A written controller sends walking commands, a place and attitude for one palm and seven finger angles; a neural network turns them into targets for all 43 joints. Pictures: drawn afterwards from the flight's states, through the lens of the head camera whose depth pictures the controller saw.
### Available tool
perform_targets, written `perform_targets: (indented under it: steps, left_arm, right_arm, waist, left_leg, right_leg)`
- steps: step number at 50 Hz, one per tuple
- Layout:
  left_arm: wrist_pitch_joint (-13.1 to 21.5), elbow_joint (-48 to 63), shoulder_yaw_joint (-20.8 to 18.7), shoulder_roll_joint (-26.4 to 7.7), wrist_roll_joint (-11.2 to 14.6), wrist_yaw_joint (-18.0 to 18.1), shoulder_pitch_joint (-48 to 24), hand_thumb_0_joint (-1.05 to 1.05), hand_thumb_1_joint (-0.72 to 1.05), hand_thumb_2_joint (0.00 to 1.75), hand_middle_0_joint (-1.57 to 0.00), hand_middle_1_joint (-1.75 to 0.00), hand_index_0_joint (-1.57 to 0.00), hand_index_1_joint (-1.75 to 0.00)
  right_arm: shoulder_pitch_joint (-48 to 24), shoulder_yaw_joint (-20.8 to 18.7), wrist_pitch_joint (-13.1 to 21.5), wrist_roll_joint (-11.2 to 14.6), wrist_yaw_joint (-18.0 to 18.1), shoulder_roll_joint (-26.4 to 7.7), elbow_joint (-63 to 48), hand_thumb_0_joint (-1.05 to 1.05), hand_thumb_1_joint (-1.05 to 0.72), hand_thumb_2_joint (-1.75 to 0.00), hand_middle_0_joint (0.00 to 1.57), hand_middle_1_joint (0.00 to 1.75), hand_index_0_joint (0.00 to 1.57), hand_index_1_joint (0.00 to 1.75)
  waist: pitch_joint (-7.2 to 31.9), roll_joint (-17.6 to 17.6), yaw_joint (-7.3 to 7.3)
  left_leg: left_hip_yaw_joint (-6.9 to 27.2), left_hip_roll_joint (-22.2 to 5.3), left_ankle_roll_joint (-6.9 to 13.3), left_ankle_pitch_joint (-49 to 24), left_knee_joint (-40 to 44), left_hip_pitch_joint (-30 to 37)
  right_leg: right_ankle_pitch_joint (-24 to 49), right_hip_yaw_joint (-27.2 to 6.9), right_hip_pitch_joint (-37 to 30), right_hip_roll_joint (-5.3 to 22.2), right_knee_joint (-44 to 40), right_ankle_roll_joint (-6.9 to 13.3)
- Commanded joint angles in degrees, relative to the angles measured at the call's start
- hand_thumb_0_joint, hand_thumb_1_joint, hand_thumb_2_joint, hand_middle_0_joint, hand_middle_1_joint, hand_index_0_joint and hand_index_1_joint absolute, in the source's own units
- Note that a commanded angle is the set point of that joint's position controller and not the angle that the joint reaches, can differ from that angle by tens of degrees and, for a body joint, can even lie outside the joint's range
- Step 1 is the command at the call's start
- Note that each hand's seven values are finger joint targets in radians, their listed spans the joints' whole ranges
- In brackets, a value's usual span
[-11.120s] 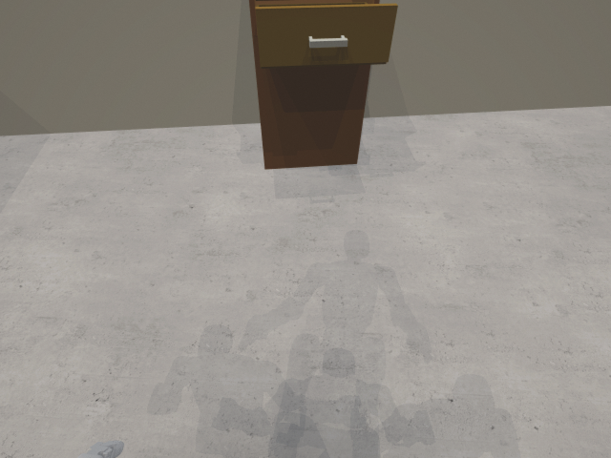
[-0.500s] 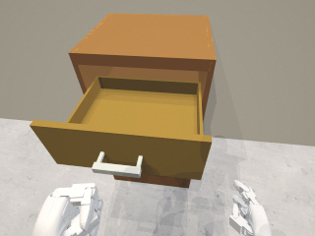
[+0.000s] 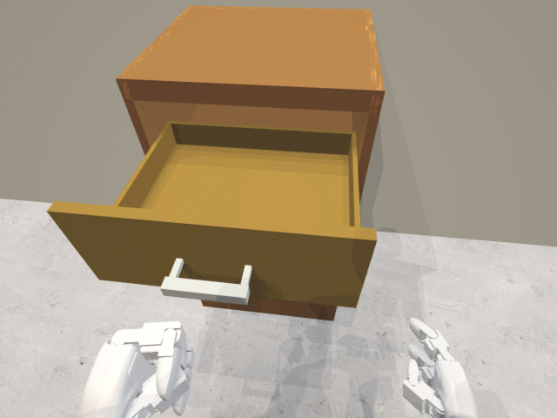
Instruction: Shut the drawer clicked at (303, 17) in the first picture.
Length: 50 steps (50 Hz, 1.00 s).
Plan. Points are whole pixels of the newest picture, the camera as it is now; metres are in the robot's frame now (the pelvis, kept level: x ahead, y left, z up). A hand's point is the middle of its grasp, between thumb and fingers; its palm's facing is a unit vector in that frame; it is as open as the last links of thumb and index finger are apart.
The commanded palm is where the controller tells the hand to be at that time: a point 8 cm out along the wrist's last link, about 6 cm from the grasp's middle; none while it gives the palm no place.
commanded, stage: bring the fist close to the handle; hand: left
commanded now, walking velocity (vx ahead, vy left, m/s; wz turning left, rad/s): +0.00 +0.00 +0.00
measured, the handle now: (209, 279) +0.30 +0.13 +0.05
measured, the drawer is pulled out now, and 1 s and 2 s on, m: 0.30 0.30 0.25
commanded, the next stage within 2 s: push the drawer shut in 1.12 s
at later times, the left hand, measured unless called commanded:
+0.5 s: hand (213, 355) +0.19 +0.10 +0.07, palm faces -0.06 -1.00 -0.02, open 3.3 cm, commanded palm +0.16 +0.15 +0.07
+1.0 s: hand (219, 344) +0.21 +0.10 +0.05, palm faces -0.06 -1.00 -0.03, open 3.3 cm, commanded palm +0.18 +0.15 +0.05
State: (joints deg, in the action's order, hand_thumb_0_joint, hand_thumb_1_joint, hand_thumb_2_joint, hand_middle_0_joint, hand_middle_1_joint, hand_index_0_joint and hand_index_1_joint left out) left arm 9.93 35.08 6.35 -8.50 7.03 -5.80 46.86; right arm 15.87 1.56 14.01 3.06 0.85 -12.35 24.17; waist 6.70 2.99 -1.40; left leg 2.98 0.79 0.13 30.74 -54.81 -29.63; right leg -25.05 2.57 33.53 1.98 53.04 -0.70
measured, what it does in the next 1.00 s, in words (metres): stands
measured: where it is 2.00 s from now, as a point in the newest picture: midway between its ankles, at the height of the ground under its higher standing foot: outside the picture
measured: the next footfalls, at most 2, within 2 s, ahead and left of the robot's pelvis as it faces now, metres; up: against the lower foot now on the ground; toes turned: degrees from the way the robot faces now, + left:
none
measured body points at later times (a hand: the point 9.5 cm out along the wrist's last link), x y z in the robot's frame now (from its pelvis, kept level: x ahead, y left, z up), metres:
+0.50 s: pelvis +0.00 +0.00 -0.02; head +0.04 -0.02 +0.43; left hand +0.18 +0.15 +0.08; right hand +0.18 -0.23 -0.08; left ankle -0.03 +0.12 -0.69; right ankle +0.02 -0.13 -0.69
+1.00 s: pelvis +0.00 +0.00 -0.03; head +0.05 -0.01 +0.42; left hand +0.21 +0.15 +0.06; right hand +0.18 -0.24 -0.10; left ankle -0.03 +0.12 -0.69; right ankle +0.02 -0.13 -0.69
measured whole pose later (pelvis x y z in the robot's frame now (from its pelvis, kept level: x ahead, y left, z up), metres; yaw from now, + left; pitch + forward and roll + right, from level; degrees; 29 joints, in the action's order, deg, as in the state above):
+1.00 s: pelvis +0.00 +0.00 -0.03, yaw -1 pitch +14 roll -1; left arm 17.1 17.2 6.5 -7.7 5.6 -1.2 30.7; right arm 15.7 0.9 6.8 1.7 0.4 -13.4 22.8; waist 8.4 2.4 1.2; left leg 2.7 0.5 -0.4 33.8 -63.2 -43.4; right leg -27.7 2.2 47.7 1.6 61.5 -0.2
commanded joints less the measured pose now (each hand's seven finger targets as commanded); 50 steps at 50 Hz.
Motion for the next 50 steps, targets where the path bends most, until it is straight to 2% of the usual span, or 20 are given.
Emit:
perform_targets:
  steps: [1, 6, 11, 13, 15, 18, 21, 24, 27, 29, 32, 34, 35, 36, 38, 41, 45, 46, 49, 50]
  left_arm:
    - [5.27, 11.31, -0.92, -1.9, 0.05, 0.81, -1.16, 0.0, 0.9, 0.9, -1.4, -1.6, -1.4, -1.6]
    - [5.76, 8.02, -0.3, -1.1, -0.36, 1.45, -1.2, 0.0, 0.9, 0.9, -1.4, -1.6, -1.4, -1.6]
    - [6.75, 6.61, 0.46, -0.9, -0.92, 2.58, -4.03, 0.0, 0.9, 0.9, -1.4, -1.6, -1.4, -1.6]
    - [7.32, 5.71, 0.64, -0.9, -1.13, 2.93, -6.31, 0.0, 0.9, 0.9, -1.4, -1.6, -1.4, -1.6]
    - [7.65, 3.98, -0.46, -1.31, -1.24, 3.46, -5.71, 0.0, 0.9, 0.9, -1.4, -1.6, -1.4, -1.6]
    - [8.23, 2.54, 0.22, -0.95, -1.48, 3.67, -8.39, 0.0, 0.9, 0.9, -1.4, -1.6, -1.4, -1.6]
    - [8.64, 0.82, 0.09, -0.82, -1.47, 3.88, -10.47, 0.0, 0.9, 0.9, -1.4, -1.6, -1.4, -1.6]
    - [9.16, -0.16, -0.31, -1.28, -1.58, 4.04, -10.8, 0.0, 0.9, 0.9, -1.4, -1.6, -1.4, -1.6]
    - [9.55, -1.85, 1.5, 0.42, -1.78, 4.13, -12.4, 0.0, 0.9, 0.9, -1.4, -1.6, -1.4, -1.6]
    - [9.7, -2.75, 0.33, -0.85, -2.2, 4.63, -13.29, 0.0, 0.9, 0.9, -1.4, -1.6, -1.4, -1.6]
    - [10.2, -4.59, 0.91, 0.07, -2.57, 4.95, -15.15, 0.0, 0.9, 0.9, -1.4, -1.6, -1.4, -1.6]
    - [10.42, -6.07, -1.41, -1.81, -2.51, 5.33, -16.52, 0.0, 0.9, 0.9, -1.4, -1.6, -1.4, -1.6]
    - [10.66, -6.81, -1.66, -1.47, -2.25, 5.26, -17.2, 0.0, 0.9, 0.9, -1.4, -1.6, -1.4, -1.6]
    - [10.94, -7.55, -2.11, -1.68, -2.11, 5.12, -17.68, 0.0, 0.9, 0.9, -1.4, -1.6, -1.4, -1.6]
    - [11.65, -5.16, -1.77, -1.53, -1.52, 4.83, -16.99, 0.0, 0.9, 0.9, -1.4, -1.6, -1.4, -1.6]
    - [11.62, -3.48, -1.16, -1.38, -0.95, 4.64, -17.32, 0.0, 0.9, 0.9, -1.4, -1.6, -1.4, -1.6]
    - [10.81, -5.53, -0.17, -0.65, -1.08, 4.32, -16.5, 0.0, 0.9, 0.9, -1.4, -1.6, -1.4, -1.6]
    - [10.56, -6.51, -1.53, -1.61, -1.01, 4.4, -15.61, 0.0, 0.9, 0.9, -1.4, -1.6, -1.4, -1.6]
    - [10.39, -6.31, -2.47, -2.42, -1.27, 4.52, -15.25, 0.0, 0.9, 0.9, -1.4, -1.6, -1.4, -1.6]
    - [10.51, -5.98, -0.88, -0.94, -1.35, 4.38, -15.19, 0.0, 0.9, 0.9, -1.4, -1.6, -1.4, -1.6]
  right_arm:
    - [-5.78, -2.68, 3.25, -0.25, 0.27, -5.37, -10.85, 0.0, -0.9, -0.9, 0.2, 0.3, 0.2, 0.3]
    - [-5.3, -3.0, 2.09, -0.32, 0.24, -5.49, -11.19, 0.0, -0.9, -0.9, 0.2, 0.3, 0.2, 0.3]
    - [-4.67, -2.92, 1.35, -0.62, 0.27, -5.74, -11.67, 0.0, -0.9, -0.9, 0.2, 0.3, 0.2, 0.3]
    - [-4.49, -2.93, 0.98, -0.77, 0.3, -6.06, -11.64, 0.0, -0.9, -0.9, 0.2, 0.3, 0.2, 0.3]
    - [-4.37, -3.07, 0.52, -0.93, 0.33, -5.99, -11.61, 0.0, -0.9, -0.9, 0.2, 0.3, 0.2, 0.3]
    - [-4.12, -2.98, 0.07, -0.98, 0.22, -6.2, -11.66, 0.0, -0.9, -0.9, 0.2, 0.3, 0.2, 0.3]
    - [-3.96, -2.98, -0.37, -1.16, 0.3, -6.54, -11.5, 0.0, -0.9, -0.9, 0.2, 0.3, 0.2, 0.3]
    - [-3.64, -3.25, -0.67, -1.28, 0.13, -6.62, -11.35, 0.0, -0.9, -0.9, 0.2, 0.3, 0.2, 0.3]
    - [-3.34, -3.16, -1.03, -1.43, -0.17, -6.65, -11.42, 0.0, -0.9, -0.9, 0.2, 0.3, 0.2, 0.3]
    - [-3.33, -3.34, -1.43, -1.58, -0.22, -6.83, -11.43, 0.0, -0.9, -0.9, 0.2, 0.3, 0.2, 0.3]
    - [-3.51, -3.22, -2.07, -1.78, -0.33, -6.8, -11.5, 0.0, -0.9, -0.9, 0.2, 0.3, 0.2, 0.3]
    - [-3.54, -3.41, -2.56, -1.91, -0.17, -6.92, -11.1, 0.0, -0.9, -0.9, 0.2, 0.3, 0.2, 0.3]
    - [-3.63, -3.38, -2.69, -1.96, -0.14, -6.87, -11.02, 0.0, -0.9, -0.9, 0.2, 0.3, 0.2, 0.3]
    - [-3.77, -3.36, -2.84, -1.89, -0.18, -6.87, -10.87, 0.0, -0.9, -0.9, 0.2, 0.3, 0.2, 0.3]
    - [-3.78, -3.42, -2.95, -1.66, -0.27, -6.84, -11.48, 0.0, -0.9, -0.9, 0.2, 0.3, 0.2, 0.3]
    - [-3.26, -3.41, -2.99, -1.54, -0.23, -6.87, -11.29, 0.0, -0.9, -0.9, 0.2, 0.3, 0.2, 0.3]
    - [-3.1, -3.43, -3.31, -1.52, -0.24, -6.99, -11.1, 0.0, -0.9, -0.9, 0.2, 0.3, 0.2, 0.3]
    - [-3.08, -3.61, -3.53, -1.49, -0.11, -6.96, -11.0, 0.0, -0.9, -0.9, 0.2, 0.3, 0.2, 0.3]
    - [-3.48, -3.59, -3.91, -1.39, -0.09, -7.04, -11.23, 0.0, -0.9, -0.9, 0.2, 0.3, 0.2, 0.3]
    - [-3.67, -3.47, -3.85, -1.44, -0.13, -6.94, -11.64, 0.0, -0.9, -0.9, 0.2, 0.3, 0.2, 0.3]
  waist:
    - [1.7, -3.36, 1.1]
    - [3.04, -4.8, 1.22]
    - [4.2, -3.39, 1.48]
    - [4.12, -5.28, 2.2]
    - [5.37, -5.19, 1.68]
    - [5.58, -3.95, 2.22]
    - [6.49, -4.8, 2.65]
    - [8.58, -3.86, 2.44]
    - [8.55, -4.35, 3.02]
    - [9.01, -4.99, 2.83]
    - [9.29, -4.73, 3.26]
    - [9.81, -5.77, 3.04]
    - [10.44, -5.79, 3.17]
    - [10.05, -5.23, 3.05]
    - [12.39, -3.44, 2.46]
    - [14.24, -3.04, 3.0]
    - [11.93, -4.72, 3.79]
    - [11.38, -5.87, 3.57]
    - [10.77, -5.13, 3.14]
    - [10.61, -5.0, 3.44]
  left_leg:
    - [-1.47, 0.34, 1.6, -12.69, 8.83, -5.18]
    - [-1.6, 0.27, 1.48, -14.27, 7.65, -6.64]
    - [-1.61, 0.38, 1.33, -13.61, 6.65, -7.81]
    - [-1.59, 0.37, 1.36, -12.85, 5.91, -8.59]
    - [-1.65, 0.32, 1.25, -13.32, 5.64, -9.16]
    - [-1.85, 0.46, 1.21, -13.02, 4.7, -9.8]
    - [-1.72, 0.39, 1.18, -13.02, 4.12, -10.39]
    - [-1.75, 0.31, 1.11, -15.34, 3.31, -10.16]
    - [-1.74, 0.38, 0.98, -15.48, 2.66, -10.94]
    - [-1.72, 0.33, 0.94, -15.14, 2.23, -11.92]
    - [-2.03, 0.55, 0.97, -14.15, 1.21, -12.83]
    - [-2.09, 0.51, 0.93, -13.7, 0.63, -14.15]
    - [-2.25, 0.63, 0.92, -13.64, 0.13, -14.49]
    - [-2.28, 0.62, 0.8, -13.23, 0.08, -14.97]
    - [-2.47, 0.56, 0.86, -14.54, 0.49, -13.44]
    - [-2.3, 0.4, 0.96, -16.91, 0.38, -12.29]
    - [-2.05, 0.3, 0.95, -16.46, 0.48, -13.11]
    - [-2.3, 0.33, 0.94, -15.33, 0.36, -13.81]
    - [-2.23, 0.4, 0.87, -14.93, 0.82, -13.93]
    - [-2.3, 0.38, 0.91, -14.53, 0.84, -13.62]
  right_leg:
    - [5.73, 1.87, -4.56, -1.37, -7.07, 1.4]
    - [8.16, 1.79, -4.15, -1.39, -5.66, 1.42]
    - [7.26, 1.59, -2.88, -1.37, -4.36, 1.58]
    - [6.72, 1.34, -1.9, -1.44, -4.28, 1.46]
    - [7.18, 1.3, -2.25, -1.44, -3.67, 1.61]
    - [7.12, 0.91, -1.15, -1.36, -3.3, 1.63]
    - [7.41, 0.8, -0.65, -1.41, -2.83, 1.62]
    - [10.13, 0.9, -0.89, -1.39, -1.71, 1.78]
    - [10.86, 0.88, -0.15, -1.28, -1.12, 1.69]
    - [10.46, 0.83, 0.1, -1.34, -0.55, 1.8]
    - [10.01, 0.33, 1.2, -1.15, -0.3, 1.71]
    - [9.64, -0.12, 0.95, -1.19, -0.12, 1.81]
    - [9.95, -0.44, 0.89, -1.07, 0.04, 1.75]
    - [9.46, -0.51, 1.24, -0.99, 0.08, 1.84]
    - [10.6, -0.35, 0.01, -0.99, 0.23, 2.0]
    - [13.62, -0.23, -1.14, -1.02, 0.45, 1.94]
    - [13.59, 0.03, -0.35, -1.04, 0.01, 1.69]
    - [12.65, -0.26, -0.51, -0.99, -0.51, 1.55]
    - [11.7, 0.04, -0.27, -1.07, -0.25, 1.85]
    - [11.25, 0.17, 0.35, -1.0, -0.26, 1.68]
